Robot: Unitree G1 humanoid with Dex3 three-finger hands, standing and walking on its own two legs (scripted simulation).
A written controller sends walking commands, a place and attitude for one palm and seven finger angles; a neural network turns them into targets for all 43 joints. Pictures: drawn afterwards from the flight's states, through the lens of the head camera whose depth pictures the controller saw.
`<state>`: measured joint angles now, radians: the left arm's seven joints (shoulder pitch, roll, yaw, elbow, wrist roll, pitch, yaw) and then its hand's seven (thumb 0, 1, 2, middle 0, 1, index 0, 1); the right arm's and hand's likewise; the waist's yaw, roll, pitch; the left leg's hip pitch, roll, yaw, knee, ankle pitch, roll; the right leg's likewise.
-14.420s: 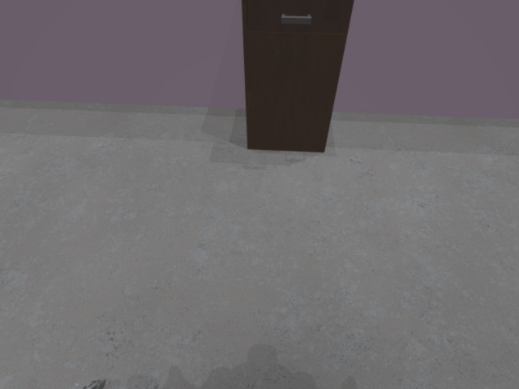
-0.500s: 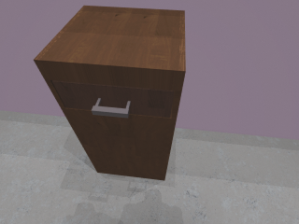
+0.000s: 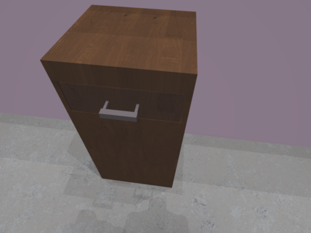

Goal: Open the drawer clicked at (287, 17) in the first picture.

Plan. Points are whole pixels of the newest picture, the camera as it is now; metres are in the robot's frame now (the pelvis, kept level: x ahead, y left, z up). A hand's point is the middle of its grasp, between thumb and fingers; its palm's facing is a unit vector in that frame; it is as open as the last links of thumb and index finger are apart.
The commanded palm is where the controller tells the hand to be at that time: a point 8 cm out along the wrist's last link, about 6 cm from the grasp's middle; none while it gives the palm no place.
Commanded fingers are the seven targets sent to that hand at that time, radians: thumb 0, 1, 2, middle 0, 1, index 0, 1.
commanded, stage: look again from close up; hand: left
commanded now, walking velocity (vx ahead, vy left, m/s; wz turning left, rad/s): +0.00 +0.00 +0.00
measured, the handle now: (120, 110) +0.49 +0.16 -0.01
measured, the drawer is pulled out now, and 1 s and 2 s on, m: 0.00 0.00 0.00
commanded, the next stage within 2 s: raise the hand with hooked fingers in 0.12 s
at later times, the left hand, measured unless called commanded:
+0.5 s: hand (80, 206) +0.18 +0.21 -0.03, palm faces -0.02 -0.41 -0.91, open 7.8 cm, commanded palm +0.12 +0.23 -0.03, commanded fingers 0.00 0.55 0.75 -0.23 -0.53 -0.23 -0.53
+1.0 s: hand (66, 198) +0.19 +0.23 +0.00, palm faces +0.03 -0.13 -0.99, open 10.7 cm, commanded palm +0.16 +0.24 +0.05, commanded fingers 0.00 -0.03 0.50 -0.27 -0.90 -0.27 -0.90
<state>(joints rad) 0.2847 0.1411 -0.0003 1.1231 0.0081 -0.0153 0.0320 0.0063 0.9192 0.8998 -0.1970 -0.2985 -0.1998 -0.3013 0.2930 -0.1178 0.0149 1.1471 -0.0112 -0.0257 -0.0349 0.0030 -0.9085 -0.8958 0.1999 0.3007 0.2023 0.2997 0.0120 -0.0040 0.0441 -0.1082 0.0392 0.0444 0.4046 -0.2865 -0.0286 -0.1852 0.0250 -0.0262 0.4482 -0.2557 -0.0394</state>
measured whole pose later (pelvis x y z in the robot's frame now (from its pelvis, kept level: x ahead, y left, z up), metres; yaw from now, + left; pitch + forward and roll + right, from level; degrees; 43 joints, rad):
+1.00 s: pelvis -0.04 +0.01 -0.03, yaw +0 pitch +5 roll +1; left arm 0.26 0.35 -0.08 -0.04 1.01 0.00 0.29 0.00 0.18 0.59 -0.27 -0.76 -0.27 -0.76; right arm 0.14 -0.17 0.06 0.57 -0.06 0.12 0.01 0.01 -0.90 -0.90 0.20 0.30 0.21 0.30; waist 0.07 0.05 -0.05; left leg -0.43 0.01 0.05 0.72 -0.38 0.00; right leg -0.50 -0.01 -0.02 0.75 -0.33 -0.02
